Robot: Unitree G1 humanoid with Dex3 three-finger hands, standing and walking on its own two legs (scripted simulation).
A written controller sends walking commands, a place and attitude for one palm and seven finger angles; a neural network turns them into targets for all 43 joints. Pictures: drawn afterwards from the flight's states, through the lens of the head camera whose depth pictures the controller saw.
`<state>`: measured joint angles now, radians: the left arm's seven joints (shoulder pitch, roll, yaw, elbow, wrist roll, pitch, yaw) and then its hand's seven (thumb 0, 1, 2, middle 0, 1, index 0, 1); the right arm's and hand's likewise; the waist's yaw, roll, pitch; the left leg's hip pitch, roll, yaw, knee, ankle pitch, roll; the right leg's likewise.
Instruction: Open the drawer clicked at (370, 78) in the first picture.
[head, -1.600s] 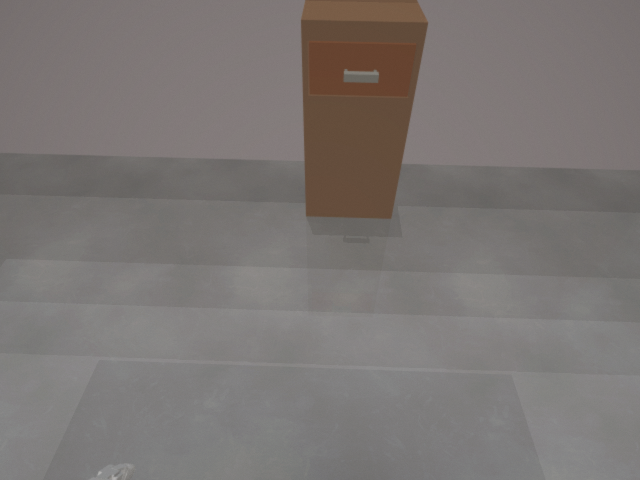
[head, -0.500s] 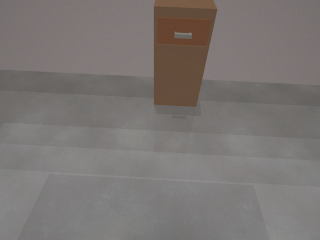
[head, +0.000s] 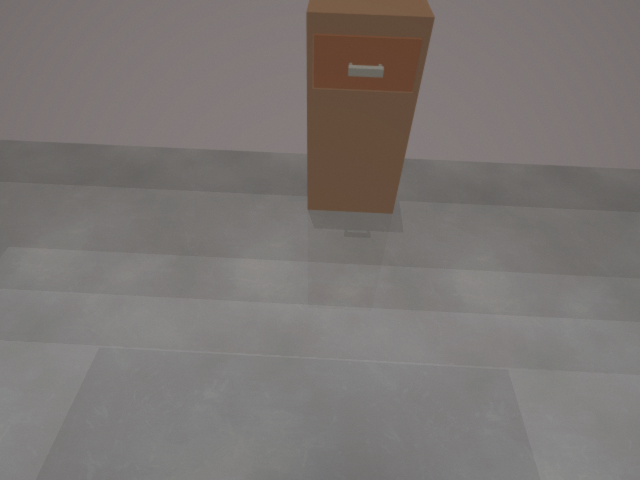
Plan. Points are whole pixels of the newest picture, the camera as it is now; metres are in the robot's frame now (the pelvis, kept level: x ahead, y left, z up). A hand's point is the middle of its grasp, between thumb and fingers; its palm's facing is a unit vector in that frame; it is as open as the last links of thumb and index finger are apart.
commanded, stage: walk to a spot facing it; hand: left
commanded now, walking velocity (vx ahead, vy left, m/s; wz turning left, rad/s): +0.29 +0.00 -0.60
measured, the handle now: (365, 68) +1.38 -0.06 -0.08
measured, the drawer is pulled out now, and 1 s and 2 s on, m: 0.00 0.00 0.00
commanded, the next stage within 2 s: turn to face it in 1.52 s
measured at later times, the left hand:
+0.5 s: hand out of the picture +0.08 +0.12 -0.17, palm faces -0.14 -0.97 -0.20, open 7.4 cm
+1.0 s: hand (270, 326) +0.43 +0.13 -0.19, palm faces -0.37 -0.91 -0.18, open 7.4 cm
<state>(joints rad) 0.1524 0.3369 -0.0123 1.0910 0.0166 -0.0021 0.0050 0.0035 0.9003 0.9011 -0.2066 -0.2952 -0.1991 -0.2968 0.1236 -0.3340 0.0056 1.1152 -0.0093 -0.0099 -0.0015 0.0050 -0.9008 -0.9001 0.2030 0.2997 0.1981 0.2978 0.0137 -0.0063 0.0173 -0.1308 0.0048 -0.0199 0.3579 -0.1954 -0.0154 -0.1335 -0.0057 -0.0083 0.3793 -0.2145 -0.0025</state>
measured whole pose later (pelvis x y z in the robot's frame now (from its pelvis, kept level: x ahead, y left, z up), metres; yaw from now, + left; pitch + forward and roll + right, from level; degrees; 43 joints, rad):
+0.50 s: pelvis +0.10 -0.06 -0.01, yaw -14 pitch +0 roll +1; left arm 0.45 0.15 0.02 1.04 0.03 -0.06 0.00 0.00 0.90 0.90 -0.21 -0.29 -0.20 -0.30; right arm 0.22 -0.22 -0.05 1.04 -0.02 0.00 0.01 0.01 -0.90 -0.90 0.20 0.30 0.20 0.30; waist 0.04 0.00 0.02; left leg -0.56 0.10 0.06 1.15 -0.29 -0.05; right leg -0.11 0.06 0.01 0.43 -0.32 -0.09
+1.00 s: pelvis +0.33 -0.04 -0.01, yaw -28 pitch -2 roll -1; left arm 0.33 0.22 0.08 1.01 0.04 0.00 -0.01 0.00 0.91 0.90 -0.20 -0.29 -0.19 -0.30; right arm 0.23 -0.14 -0.04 0.99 -0.01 -0.08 -0.02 0.00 -0.92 -0.90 0.20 0.30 0.20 0.30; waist 0.04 -0.05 0.02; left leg -0.24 0.04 0.23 0.51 -0.25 0.07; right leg -0.51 -0.05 -0.01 1.29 -0.29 -0.02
